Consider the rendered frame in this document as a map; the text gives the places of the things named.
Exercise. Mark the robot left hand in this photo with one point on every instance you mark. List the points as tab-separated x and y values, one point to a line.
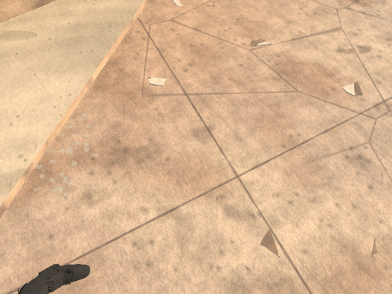
54	277

